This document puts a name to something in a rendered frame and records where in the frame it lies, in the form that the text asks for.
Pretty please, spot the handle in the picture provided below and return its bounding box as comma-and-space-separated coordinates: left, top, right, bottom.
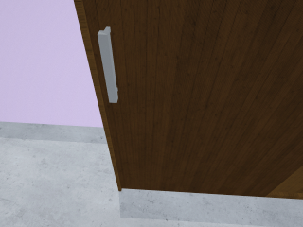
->
98, 26, 118, 103

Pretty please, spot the wardrobe door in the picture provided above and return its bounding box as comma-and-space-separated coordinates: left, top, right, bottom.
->
273, 166, 303, 193
82, 0, 303, 197

